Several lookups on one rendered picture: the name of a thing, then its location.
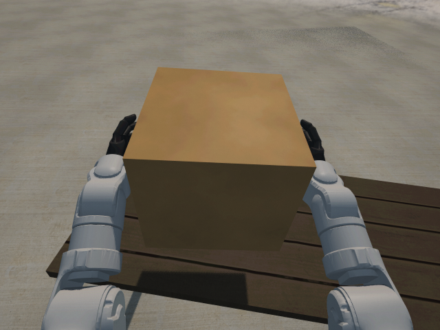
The right robot hand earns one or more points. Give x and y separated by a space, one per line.
313 140

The robot left upper arm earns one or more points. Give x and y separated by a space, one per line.
99 307

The right robot forearm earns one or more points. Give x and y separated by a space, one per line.
349 257

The robot right upper arm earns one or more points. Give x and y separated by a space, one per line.
366 307

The left robot hand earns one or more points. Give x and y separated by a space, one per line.
121 136

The carton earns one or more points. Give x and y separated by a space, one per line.
217 161

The table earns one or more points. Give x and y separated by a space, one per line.
402 222

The left robot forearm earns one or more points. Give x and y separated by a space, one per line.
94 248

